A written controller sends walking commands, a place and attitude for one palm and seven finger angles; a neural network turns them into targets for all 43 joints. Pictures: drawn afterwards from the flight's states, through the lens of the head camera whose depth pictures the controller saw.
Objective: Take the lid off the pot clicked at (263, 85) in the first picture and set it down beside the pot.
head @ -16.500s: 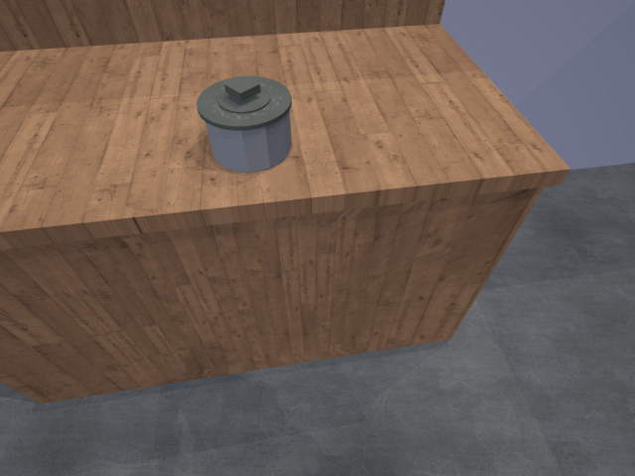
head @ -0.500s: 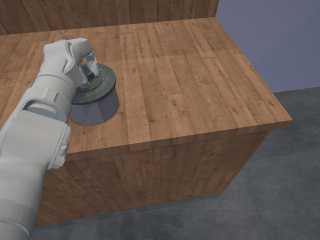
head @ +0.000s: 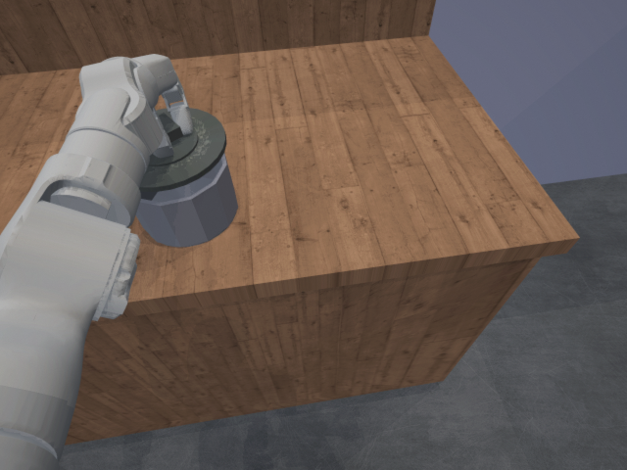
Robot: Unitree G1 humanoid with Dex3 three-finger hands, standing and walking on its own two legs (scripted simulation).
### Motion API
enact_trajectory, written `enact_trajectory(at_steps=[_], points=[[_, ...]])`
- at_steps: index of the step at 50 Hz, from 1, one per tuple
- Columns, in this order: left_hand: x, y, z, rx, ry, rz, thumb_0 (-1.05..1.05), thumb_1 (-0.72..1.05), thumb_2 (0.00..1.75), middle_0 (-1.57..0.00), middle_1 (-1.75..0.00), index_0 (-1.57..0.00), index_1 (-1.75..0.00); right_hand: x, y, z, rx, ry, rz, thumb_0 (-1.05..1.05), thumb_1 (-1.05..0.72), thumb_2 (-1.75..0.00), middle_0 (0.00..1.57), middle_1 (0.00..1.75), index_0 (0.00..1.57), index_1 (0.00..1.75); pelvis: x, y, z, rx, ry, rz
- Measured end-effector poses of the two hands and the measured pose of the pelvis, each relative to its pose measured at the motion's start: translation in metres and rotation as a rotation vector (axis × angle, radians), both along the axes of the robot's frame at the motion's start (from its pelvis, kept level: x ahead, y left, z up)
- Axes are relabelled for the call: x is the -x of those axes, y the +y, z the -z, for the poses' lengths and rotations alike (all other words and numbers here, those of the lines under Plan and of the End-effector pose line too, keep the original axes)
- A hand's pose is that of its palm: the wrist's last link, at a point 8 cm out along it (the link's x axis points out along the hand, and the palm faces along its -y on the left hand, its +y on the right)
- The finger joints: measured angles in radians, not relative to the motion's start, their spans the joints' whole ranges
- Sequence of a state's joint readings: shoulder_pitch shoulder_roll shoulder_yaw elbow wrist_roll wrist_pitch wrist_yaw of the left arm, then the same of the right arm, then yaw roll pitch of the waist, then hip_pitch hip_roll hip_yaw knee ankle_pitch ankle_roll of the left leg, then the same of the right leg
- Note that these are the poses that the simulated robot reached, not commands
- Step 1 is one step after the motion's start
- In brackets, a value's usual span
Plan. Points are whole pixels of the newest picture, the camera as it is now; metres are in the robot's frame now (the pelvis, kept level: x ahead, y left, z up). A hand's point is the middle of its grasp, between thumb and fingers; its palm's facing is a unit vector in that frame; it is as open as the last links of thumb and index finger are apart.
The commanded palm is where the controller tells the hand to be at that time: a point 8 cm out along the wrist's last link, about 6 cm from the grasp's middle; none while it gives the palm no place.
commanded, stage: lift the lid straight up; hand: left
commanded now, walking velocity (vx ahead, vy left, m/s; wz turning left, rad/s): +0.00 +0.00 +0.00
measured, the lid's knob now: (159, 131) +0.52 +0.17 +0.17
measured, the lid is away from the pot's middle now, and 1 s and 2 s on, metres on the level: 0.00 0.01 0.05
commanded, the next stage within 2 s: move the lid sideways beside the pot in 1.48 s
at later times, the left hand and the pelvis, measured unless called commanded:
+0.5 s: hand (134, 100) +0.49 +0.17 +0.23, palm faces -0.29 -0.17 -0.94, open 6.8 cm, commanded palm +0.49 +0.17 +0.30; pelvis +0.00 +0.00 +0.00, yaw +0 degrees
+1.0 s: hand (125, 61) +0.49 +0.16 +0.27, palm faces -0.23 -0.18 -0.96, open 6.7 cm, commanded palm +0.49 +0.17 +0.34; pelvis -0.01 +0.00 +0.00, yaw +0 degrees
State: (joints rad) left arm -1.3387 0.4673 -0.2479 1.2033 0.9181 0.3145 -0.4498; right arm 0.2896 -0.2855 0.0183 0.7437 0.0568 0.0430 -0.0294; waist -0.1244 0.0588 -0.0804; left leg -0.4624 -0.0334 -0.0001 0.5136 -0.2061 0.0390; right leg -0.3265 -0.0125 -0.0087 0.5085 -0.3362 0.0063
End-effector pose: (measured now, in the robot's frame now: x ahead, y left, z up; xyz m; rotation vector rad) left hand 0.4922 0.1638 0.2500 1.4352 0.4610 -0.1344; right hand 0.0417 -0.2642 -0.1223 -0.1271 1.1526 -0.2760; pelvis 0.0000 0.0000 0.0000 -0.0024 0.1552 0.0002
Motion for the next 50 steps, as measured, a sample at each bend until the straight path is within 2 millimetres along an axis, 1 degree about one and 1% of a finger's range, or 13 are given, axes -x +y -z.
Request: enact_trajectory(at_steps=[8, 14, 17, 19, 24, 32, 39, 50], points=[[0.0, -0.005, -0.014, 0.018, -0.027, 0.019, 0.06, 0.25, 0.7, -0.59, -1.02, -0.79, -1.06, -0.003, -0.007, -0.002, 0.013, 0.001, -0.011, 0.01, -0.91, -0.89, 0.2, 0.3, 0.2, 0.3, -0.001, -0.002, 0.0, -0.001, -0.003, -0.004], [-0.001, 0.001, -0.021, 0.035, -0.037, -0.01, 0.06, 0.25, 0.7, -0.59, -1.02, -0.79, -1.06, -0.005, -0.009, -0.004, 0.017, -0.011, -0.007, 0.01, -0.91, -0.89, 0.2, 0.3, 0.2, 0.3, -0.002, -0.003, -0.001, -0.002, -0.007, 0.001], [0.001, 0.001, -0.029, 0.001, -0.061, -0.001, 0.06, 0.25, 0.7, -0.59, -1.02, -0.79, -1.06, -0.007, -0.008, -0.004, 0.012, -0.02, -0.013, 0.01, -0.91, -0.89, 0.2, 0.3, 0.2, 0.3, -0.002, -0.003, -0.001, -0.002, -0.009, -0.003], [0.003, 0.002, -0.034, 0.01, -0.072, -0.003, 0.06, 0.25, 0.7, -0.59, -1.02, -0.79, -1.06, -0.009, -0.006, -0.003, 0.006, -0.02, -0.019, 0.01, -0.91, -0.89, 0.2, 0.3, 0.2, 0.3, -0.001, -0.003, -0.001, -0.002, -0.011, -0.002], [0.009, 0.008, -0.041, 0.018, -0.065, -0.035, 0.06, 0.25, 0.7, -0.59, -1.02, -0.8, -1.07, -0.014, -0.003, -0.003, -0.006, -0.031, -0.027, 0.01, -0.91, -0.89, 0.2, 0.3, 0.2, 0.3, 0.0, -0.003, -0.001, -0.002, -0.02, -0.004], [0.015, 0.01, -0.053, 0.004, -0.083, -0.046, 0.06, 0.25, 0.7, -0.59, -1.02, -0.8, -1.07, -0.018, 0.002, -0.005, -0.003, -0.051, -0.045, 0.01, -0.91, -0.89, 0.2, 0.3, 0.2, 0.3, 0.006, -0.001, -0.001, 0.0, -0.024, -0.013], [0.015, 0.007, -0.067, 0.008, -0.11, -0.039, 0.06, 0.25, 0.7, -0.59, -1.02, -0.8, -1.07, -0.012, 0.003, -0.005, 0.004, -0.048, -0.044, 0.01, -0.91, -0.89, 0.2, 0.3, 0.2, 0.3, 0.008, 0.001, -0.001, 0.0, -0.018, -0.012], [0.005, 0.005, -0.081, 0.014, -0.132, -0.059, 0.06, 0.24, 0.7, -0.59, -1.01, -0.81, -1.07, 0.011, 0.003, -0.003, 0.01, -0.001, -0.013, 0.01, -0.91, -0.89, 0.2, 0.3, 0.2, 0.3, 0.006, 0.004, -0.002, 0.0, 0.002, -0.002]])
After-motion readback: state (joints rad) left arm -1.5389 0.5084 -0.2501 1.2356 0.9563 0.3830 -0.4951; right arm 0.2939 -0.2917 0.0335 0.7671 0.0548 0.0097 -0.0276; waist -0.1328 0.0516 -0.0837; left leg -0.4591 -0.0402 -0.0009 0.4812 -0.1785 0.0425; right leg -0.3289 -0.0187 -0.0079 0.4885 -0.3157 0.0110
